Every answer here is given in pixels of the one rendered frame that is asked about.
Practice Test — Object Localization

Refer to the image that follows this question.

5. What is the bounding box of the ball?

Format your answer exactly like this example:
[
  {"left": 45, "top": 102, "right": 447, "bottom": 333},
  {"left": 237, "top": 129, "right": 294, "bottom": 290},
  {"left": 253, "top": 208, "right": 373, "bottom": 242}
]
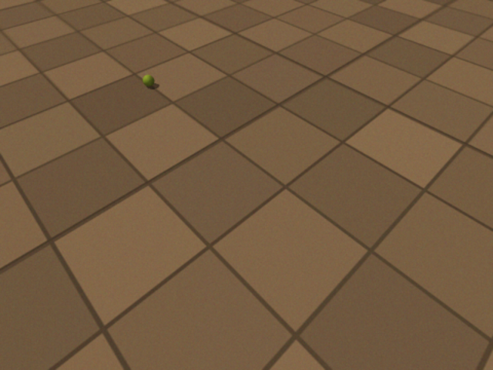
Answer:
[{"left": 143, "top": 75, "right": 154, "bottom": 86}]

